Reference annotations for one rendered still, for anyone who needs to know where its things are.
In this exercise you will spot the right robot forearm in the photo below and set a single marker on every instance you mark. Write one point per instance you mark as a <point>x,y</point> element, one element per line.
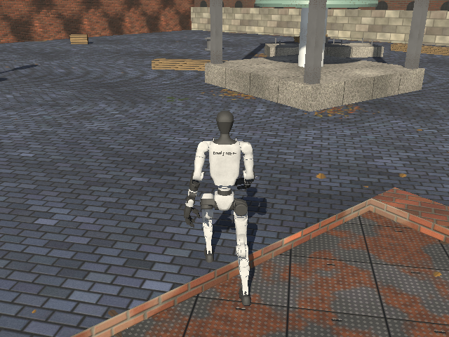
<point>248,182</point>

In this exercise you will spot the robot right upper arm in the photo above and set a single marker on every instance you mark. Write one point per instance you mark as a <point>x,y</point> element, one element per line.
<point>246,148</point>

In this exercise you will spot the robot left upper arm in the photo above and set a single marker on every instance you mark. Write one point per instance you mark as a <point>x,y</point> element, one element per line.
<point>202,148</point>

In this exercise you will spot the right robot hand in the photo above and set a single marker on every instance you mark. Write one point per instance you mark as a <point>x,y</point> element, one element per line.
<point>239,182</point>

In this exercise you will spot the left robot hand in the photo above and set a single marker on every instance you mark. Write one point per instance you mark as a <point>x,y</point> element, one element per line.
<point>187,216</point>

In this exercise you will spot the robot right thigh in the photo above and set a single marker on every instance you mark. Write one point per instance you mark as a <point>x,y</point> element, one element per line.
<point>241,223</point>

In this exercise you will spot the left robot shin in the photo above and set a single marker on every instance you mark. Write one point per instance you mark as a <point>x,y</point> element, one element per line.
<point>207,231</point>

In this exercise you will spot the left robot forearm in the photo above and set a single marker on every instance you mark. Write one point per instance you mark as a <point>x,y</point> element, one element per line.
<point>192,193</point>

